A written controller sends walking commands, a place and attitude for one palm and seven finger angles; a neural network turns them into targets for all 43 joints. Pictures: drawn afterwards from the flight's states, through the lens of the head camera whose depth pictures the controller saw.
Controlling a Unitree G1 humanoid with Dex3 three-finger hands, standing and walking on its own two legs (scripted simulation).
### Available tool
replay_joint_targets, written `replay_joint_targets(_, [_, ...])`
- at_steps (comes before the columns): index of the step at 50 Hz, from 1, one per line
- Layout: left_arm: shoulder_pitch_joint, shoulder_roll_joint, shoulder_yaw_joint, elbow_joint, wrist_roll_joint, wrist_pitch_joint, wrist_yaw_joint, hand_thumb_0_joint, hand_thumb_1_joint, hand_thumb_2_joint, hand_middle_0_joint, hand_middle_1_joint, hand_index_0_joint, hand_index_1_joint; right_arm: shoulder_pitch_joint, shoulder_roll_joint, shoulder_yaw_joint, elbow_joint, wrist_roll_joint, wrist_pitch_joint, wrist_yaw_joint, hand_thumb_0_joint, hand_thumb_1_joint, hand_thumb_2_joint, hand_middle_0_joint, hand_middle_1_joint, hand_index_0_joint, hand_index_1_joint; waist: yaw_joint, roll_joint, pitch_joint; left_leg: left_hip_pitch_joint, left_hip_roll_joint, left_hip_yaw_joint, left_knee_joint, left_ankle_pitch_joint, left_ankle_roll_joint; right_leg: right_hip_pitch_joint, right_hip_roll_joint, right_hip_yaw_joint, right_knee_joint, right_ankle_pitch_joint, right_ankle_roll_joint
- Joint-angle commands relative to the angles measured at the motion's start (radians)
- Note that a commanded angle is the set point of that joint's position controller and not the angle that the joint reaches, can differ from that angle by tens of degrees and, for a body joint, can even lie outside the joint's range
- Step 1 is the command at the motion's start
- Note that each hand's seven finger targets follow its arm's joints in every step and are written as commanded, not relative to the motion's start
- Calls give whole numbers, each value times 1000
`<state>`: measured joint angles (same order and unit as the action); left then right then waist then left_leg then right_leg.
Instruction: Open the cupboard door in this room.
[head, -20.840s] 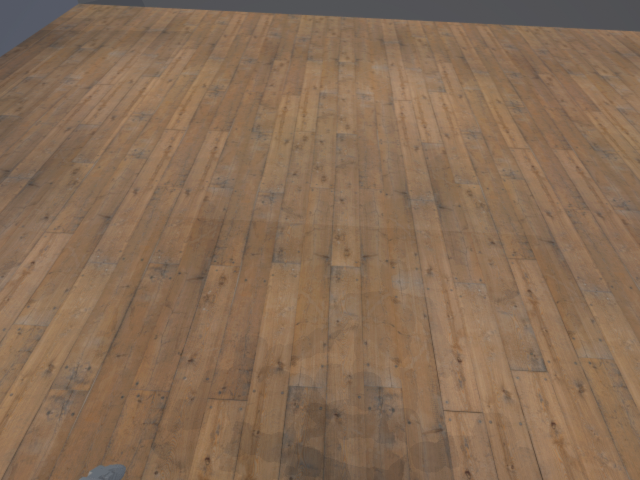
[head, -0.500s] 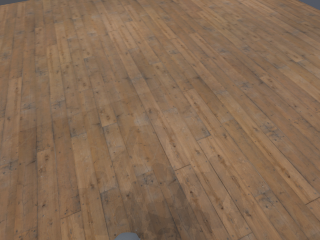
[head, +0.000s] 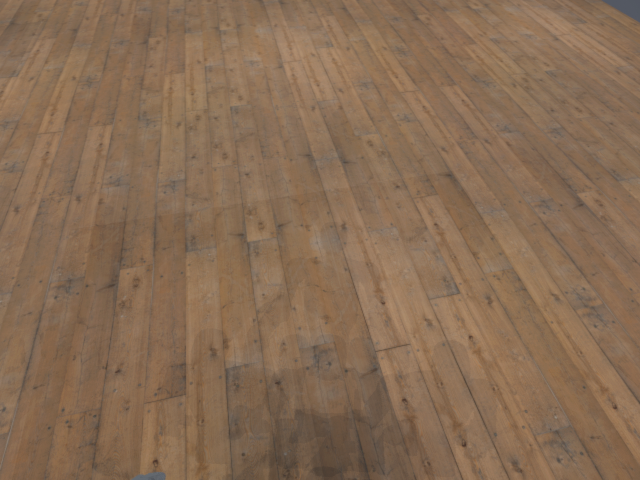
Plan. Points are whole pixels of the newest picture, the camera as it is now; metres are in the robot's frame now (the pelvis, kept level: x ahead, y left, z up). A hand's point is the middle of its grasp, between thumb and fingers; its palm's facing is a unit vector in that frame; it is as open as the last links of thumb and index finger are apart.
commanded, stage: turn or walk to find it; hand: left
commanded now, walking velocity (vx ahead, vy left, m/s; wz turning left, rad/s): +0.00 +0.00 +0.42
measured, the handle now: out of the picture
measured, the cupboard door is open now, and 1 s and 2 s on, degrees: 0 0 0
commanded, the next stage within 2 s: stand and wait in 0.72 s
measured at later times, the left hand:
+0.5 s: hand out of the picture -0.04 +0.18 -0.17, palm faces +0.28 -0.93 -0.25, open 7.4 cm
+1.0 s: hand out of the picture -0.02 +0.21 -0.16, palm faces +0.43 -0.87 -0.26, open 7.4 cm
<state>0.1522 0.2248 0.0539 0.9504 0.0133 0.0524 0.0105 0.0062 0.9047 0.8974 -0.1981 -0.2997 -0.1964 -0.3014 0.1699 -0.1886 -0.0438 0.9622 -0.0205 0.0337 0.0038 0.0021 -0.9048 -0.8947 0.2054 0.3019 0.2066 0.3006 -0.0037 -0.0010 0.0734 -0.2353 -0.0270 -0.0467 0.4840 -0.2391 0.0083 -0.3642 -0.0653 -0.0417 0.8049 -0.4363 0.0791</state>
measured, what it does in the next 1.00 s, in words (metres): steps on the spot, turning left: right foot, then left foot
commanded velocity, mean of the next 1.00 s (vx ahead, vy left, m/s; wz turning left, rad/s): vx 0.00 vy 0.00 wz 0.43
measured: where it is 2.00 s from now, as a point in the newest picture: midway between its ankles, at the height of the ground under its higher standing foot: outside the picture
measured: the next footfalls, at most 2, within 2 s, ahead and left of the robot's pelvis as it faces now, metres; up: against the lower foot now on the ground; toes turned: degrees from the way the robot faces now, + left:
right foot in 0.06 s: +0.04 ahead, -0.12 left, +0.00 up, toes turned -3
left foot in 0.56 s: -0.04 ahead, +0.11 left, +0.00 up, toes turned +20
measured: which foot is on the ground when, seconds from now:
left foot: down 0.00-0.08, up 0.10-0.54, down 0.56-1.00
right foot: up 0.00-0.04, down 0.06-0.56, up 0.58-1.00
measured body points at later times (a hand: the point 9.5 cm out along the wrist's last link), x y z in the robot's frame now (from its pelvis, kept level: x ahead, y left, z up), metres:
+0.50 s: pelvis -0.02 -0.02 +0.00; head +0.02 -0.02 +0.45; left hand -0.05 +0.23 -0.15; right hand +0.11 -0.25 -0.15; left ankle -0.08 +0.11 -0.71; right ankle +0.00 -0.12 -0.74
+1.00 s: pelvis -0.04 -0.02 +0.00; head +0.00 -0.02 +0.44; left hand -0.05 +0.25 -0.14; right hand +0.11 -0.22 -0.16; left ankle -0.07 +0.10 -0.74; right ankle +0.02 -0.13 -0.73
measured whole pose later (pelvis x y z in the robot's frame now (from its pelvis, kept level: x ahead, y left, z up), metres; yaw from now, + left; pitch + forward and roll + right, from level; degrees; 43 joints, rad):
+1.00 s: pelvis -0.04 -0.02 +0.00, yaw +25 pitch +0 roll +1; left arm 0.13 0.21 0.05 0.93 0.01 0.04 0.01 0.01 0.90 0.90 -0.20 -0.30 -0.20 -0.30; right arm 0.20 -0.19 -0.05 0.97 -0.02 0.04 0.00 0.00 -0.90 -0.89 0.21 0.30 0.21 0.30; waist -0.02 0.01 0.07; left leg -0.26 -0.04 -0.08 0.52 -0.25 0.00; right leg -0.30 -0.05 -0.05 0.64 -0.36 0.07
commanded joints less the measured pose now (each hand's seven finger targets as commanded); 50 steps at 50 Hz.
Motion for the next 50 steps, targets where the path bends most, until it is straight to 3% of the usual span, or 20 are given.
replay_joint_targets(1, [110,78,17,-52,-7,-41,8,0,900,900,-200,-300,-200,-300,-13,-201,-62,-69,0,-11,-15,0,-900,-900,200,300,200,300,32,148,-119,-22,197,-239,-37,343,118,174,29,-30,-299,169,-14])
replay_joint_targets(2, [140,104,22,-44,-3,-52,12,0,900,900,-200,-300,-200,-300,-5,-175,-60,-71,6,-13,-12,0,-900,-900,200,300,200,300,44,71,-134,-87,146,-209,30,245,71,279,-15,1,-429,255,-24])
replay_joint_targets(3, [158,185,38,-44,12,-63,21,0,900,900,-200,-300,-200,-300,17,-115,-53,-83,15,-15,-5,0,-900,-900,200,300,200,300,48,-143,-148,-255,34,-86,199,-13,4,403,-224,209,-495,317,-87])
replay_joint_targets(4, [151,234,45,-59,14,-63,20,0,900,900,-200,-300,-200,-300,10,-108,-54,-103,9,-8,-6,0,-900,-900,200,300,200,300,53,-273,-108,-319,-43,-14,416,-340,-30,315,-404,347,-530,374,-197])
replay_joint_targets(5, [122,211,52,-72,3,-65,23,0,900,900,-200,-300,-200,-300,5,-145,-64,-90,-1,11,-9,0,-900,-900,200,300,200,300,51,-285,-78,-302,2,-76,571,-340,-24,185,-404,359,-568,287,-227])
replay_joint_targets(6, [71,184,44,-83,4,-61,22,0,900,900,-200,-300,-200,-300,-3,-145,-70,-73,0,18,-4,0,-900,-900,200,300,200,300,27,-199,-17,-308,11,-73,680,-280,-24,118,-362,314,-577,215,-227])
replay_joint_targets(8, [-8,123,28,-101,2,-60,22,0,900,900,-200,-300,-200,-300,53,-125,-67,-34,-4,23,7,0,-900,-900,200,300,200,300,-23,-111,-2,-310,39,-47,746,-162,-39,113,-271,143,-538,257,-183])
replay_joint_targets(11, [35,111,25,-91,4,-72,23,0,900,900,-200,-300,-200,-300,71,-115,-58,-20,-4,23,10,0,-900,-900,200,300,200,300,-6,-147,-47,-312,48,-14,733,-113,-67,200,-246,56,-510,391,-178])
replay_joint_targets(20, [167,175,42,-19,17,-62,20,0,900,900,-200,-300,-200,-300,-56,-87,-27,-41,9,10,6,0,-900,-900,200,300,200,300,67,-184,-93,-217,53,87,368,-234,-71,328,-295,6,-426,666,-222])
replay_joint_targets(23, [143,188,48,-9,17,-56,20,0,900,900,-200,-300,-200,-300,-36,-88,-21,-42,15,0,3,0,-900,-900,200,300,200,300,51,-201,-114,-138,50,114,221,-217,-57,321,-306,-9,-385,661,-218])
replay_joint_targets(25, [125,192,50,-7,12,-51,18,0,900,900,-200,-300,-200,-300,0,-98,-21,-34,12,-7,1,0,-900,-900,200,300,200,300,22,-188,-116,-26,46,139,68,-97,-47,250,-292,-48,-335,586,-172])
replay_joint_targets(26, [109,183,49,-10,4,-45,16,0,900,900,-200,-300,-200,-300,40,-120,-26,-26,10,-15,4,0,-900,-900,200,300,200,300,-7,-132,-135,79,61,125,-64,22,-34,188,-270,-89,-261,507,-127])
replay_joint_targets(27, [125,141,45,-27,-2,-37,12,0,900,900,-200,-300,-200,-300,61,-196,-43,-30,4,-26,3,0,-900,-900,200,300,200,300,-19,60,-159,217,205,-67,-137,176,22,19,-184,-140,-102,295,-65])
replay_joint_targets(28, [88,82,22,-57,-2,-33,6,0,900,900,-200,-300,-200,-300,93,-275,-60,-31,1,-23,-1,0,-900,-900,200,300,200,300,-41,281,-119,250,403,-288,-171,446,121,-172,-74,-145,83,-160,-12])
replay_joint_targets(29, [24,89,16,-71,5,-17,13,0,900,900,-200,-300,-200,-300,118,-285,-63,-13,0,-18,-11,0,-900,-900,200,300,200,300,-68,262,-102,154,425,-306,-192,415,172,-160,-65,-49,189,-199,-15])
replay_joint_targets(32, [31,99,27,-33,2,-14,2,0,900,900,-200,-300,-200,-300,-14,-215,-41,-39,-2,-21,-27,0,-900,-900,200,300,200,300,-6,194,-42,101,303,-186,-169,401,160,-187,-59,12,289,-30,-11])
replay_joint_targets(35, [58,98,24,-17,2,-20,-1,0,900,900,-200,-300,-200,-300,-6,-203,-38,-44,3,-32,-27,0,-900,-900,200,300,200,300,3,138,-82,148,265,-130,-152,495,145,-169,-48,10,287,24,3])
replay_joint_targets(46, [12,69,16,-74,-7,-26,7,0,900,900,-200,-300,-200,-300,14,-214,-63,-57,-7,-14,-18,0,-900,-900,200,300,200,300,-10,167,-80,49,238,-266,-113,407,158,10,21,-10,-68,2,-5])
replay_joint_targets(49, [101,86,22,-58,-8,-42,11,0,900,900,-200,-300,-200,-300,-6,-198,-66,-68,1,-11,-15,0,-900,-900,200,300,200,300,35,148,-123,-38,181,-265,-27,339,109,202,26,-21,-342,195,-16])
replay_joint_targets(50, [132,128,29,-53,-3,-53,16,0,900,900,-200,-300,-200,-300,5,-165,-63,-73,9,-13,-10,0,-900,-900,200,300,200,300,45,52,-142,-138,125,-221,55,201,58,329,-51,45,-450,258,-34])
